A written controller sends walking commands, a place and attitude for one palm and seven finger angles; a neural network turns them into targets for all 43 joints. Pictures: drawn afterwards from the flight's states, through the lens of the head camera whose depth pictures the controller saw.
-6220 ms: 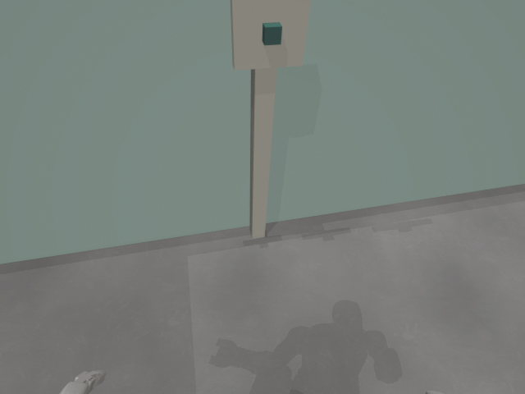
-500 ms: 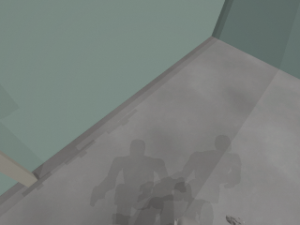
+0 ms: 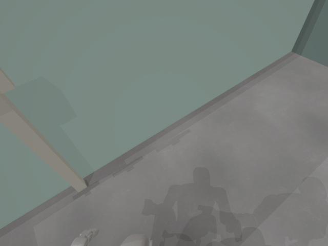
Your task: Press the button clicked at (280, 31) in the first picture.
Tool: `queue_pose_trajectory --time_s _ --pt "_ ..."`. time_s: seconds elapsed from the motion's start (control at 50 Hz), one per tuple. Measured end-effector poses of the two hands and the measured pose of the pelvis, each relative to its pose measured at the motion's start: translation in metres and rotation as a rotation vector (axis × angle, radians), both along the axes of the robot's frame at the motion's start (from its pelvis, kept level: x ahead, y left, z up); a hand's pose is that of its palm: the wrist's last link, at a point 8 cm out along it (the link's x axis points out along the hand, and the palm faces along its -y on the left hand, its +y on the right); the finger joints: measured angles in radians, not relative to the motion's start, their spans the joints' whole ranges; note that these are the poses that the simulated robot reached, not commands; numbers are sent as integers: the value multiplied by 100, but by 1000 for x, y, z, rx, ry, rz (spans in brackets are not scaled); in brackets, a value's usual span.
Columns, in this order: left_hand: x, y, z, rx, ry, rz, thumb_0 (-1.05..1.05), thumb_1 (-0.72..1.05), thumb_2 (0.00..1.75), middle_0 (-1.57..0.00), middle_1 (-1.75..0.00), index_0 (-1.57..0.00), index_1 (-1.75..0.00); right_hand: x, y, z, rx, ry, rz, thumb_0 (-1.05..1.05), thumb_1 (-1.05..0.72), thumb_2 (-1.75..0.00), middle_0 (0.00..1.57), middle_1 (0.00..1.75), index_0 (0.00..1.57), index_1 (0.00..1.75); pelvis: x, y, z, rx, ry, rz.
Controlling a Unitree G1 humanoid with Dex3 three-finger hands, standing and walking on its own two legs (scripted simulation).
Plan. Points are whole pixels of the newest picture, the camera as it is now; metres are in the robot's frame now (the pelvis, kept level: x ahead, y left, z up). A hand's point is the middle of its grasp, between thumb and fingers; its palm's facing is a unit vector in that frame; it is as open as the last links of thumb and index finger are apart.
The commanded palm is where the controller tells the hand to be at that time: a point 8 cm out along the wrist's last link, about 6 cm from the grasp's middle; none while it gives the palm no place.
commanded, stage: turn to face it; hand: left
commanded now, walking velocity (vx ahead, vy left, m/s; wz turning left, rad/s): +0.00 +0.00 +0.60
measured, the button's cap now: out of the picture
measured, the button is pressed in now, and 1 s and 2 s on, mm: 0 0 0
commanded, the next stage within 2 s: take the last steps up to it in 0.98 s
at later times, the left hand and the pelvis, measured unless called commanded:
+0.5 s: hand out of the picture -0.03 +0.29 -0.18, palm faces +0.34 -0.91 -0.23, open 7.4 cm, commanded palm none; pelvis -0.01 +0.06 +0.00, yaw +17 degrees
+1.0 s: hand out of the picture +0.00 +0.22 -0.14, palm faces +0.48 -0.83 -0.28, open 7.4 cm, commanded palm none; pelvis -0.01 +0.00 +0.00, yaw +30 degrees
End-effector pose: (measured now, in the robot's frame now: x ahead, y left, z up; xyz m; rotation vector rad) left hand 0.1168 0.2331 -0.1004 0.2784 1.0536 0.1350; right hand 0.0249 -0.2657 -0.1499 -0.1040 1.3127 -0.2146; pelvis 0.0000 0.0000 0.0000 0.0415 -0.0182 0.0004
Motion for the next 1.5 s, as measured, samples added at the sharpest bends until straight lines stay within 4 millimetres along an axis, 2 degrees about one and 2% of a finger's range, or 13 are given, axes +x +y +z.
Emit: queue_pose_trajectory --time_s 0.1,0.18,0.36,0.42,0.5,0.66,0.78,0.92,1.04,1.16,1.28,1.42,1.5 --pt "-43 8 -8 -15 61 98 1 90 90 -20 -30 -20 -30 20 0 5 -13 19 84 1 -91 -90 20 30 20 30 -1 1 1 0 -4 71" --pt "-84 22 -21 -33 128 184 1 90 90 -20 -30 -20 -30 50 12 10 -34 8 170 1 -91 -90 20 30 20 30 -3 9 -1 -9 -1 125" --pt "-170 77 -64 -83 266 383 1 90 90 -20 -30 -20 -30 136 82 27 -101 -171 388 1 -91 -90 20 30 20 30 -8 49 -19 -45 4 229" --pt "-176 89 -60 -88 274 413 1 90 90 -20 -30 -20 -30 144 101 40 -110 -208 422 1 -90 -90 20 30 20 30 -10 57 -11 -70 0 255" --pt "-169 101 -48 -95 205 437 1 91 90 -20 -30 -19 -30 144 117 50 -107 -206 459 0 -90 -90 20 30 20 30 -13 64 -1 -87 -1 302" --pt "-151 106 -33 -76 98 473 1 90 90 -20 -30 -19 -30 130 128 43 -67 -160 488 1 -90 -90 20 30 20 30 -13 64 4 -79 6 378" --pt "-137 93 -24 -54 61 485 1 90 90 -20 -30 -19 -30 109 112 26 -38 -87 484 1 -90 -90 20 30 20 30 -11 50 2 -65 11 428" --pt "-133 55 -16 -14 6 511 1 90 90 -20 -30 -20 -30 95 76 -4 5 4 493 1 -90 -90 20 30 20 30 -8 18 -9 -35 16 479" --pt "-166 15 -7 -20 48 585 1 90 90 -20 -30 -20 -30 104 58 -4 20 34 536 1 -90 -90 20 30 20 30 -6 0 0 -5 -5 535" --pt "-205 -14 -10 -51 100 675 1 91 90 -20 -30 -20 -30 117 54 -1 3 43 603 1 -91 -90 20 30 20 30 -8 -7 4 0 -11 591" --pt "-260 -41 -21 -119 191 771 1 91 90 -20 -30 -20 -30 136 78 8 -13 30 695 1 -91 -90 20 30 20 30 -8 3 6 -17 -1 625" --pt "-327 -71 -46 -275 383 863 1 91 90 -20 -30 -20 -30 164 149 19 -13 -105 777 1 -91 -90 20 30 20 30 -12 37 -3 -61 -2 624" --pt "-335 -65 -53 -337 477 827 1 91 90 -20 -30 -19 -30 158 176 26 4 -159 745 1 -91 -90 20 30 20 30 -6 56 -3 -54 -19 597"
